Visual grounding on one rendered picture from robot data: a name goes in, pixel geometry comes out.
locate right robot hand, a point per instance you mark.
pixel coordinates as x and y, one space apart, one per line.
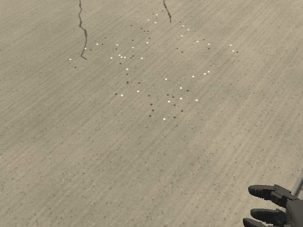
281 197

